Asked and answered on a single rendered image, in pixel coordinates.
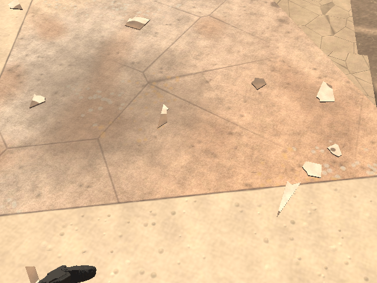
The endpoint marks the robot left hand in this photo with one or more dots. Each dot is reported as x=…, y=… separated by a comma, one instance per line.
x=73, y=274

